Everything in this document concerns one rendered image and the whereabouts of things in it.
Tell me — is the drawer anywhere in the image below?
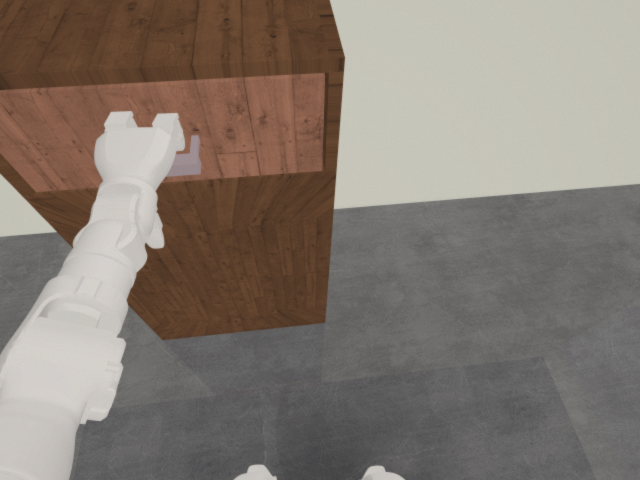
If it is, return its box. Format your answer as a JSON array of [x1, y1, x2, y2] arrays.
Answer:
[[0, 73, 325, 192]]

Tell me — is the left robot shin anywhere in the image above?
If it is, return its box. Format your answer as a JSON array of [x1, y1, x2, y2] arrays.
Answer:
[[247, 465, 273, 477]]

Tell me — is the robot left forearm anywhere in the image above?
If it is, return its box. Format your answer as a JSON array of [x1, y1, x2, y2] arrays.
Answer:
[[0, 176, 158, 387]]

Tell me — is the left robot upper arm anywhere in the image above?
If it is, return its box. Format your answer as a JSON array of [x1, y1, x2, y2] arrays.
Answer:
[[0, 317, 126, 480]]

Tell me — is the cabinet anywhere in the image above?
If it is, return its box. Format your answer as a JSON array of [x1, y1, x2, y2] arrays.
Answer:
[[0, 0, 345, 340]]

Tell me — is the robot left hand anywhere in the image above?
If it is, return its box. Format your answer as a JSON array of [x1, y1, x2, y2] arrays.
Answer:
[[94, 111, 185, 249]]

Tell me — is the handle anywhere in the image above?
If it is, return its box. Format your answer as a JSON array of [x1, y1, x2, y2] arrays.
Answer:
[[166, 135, 201, 177]]

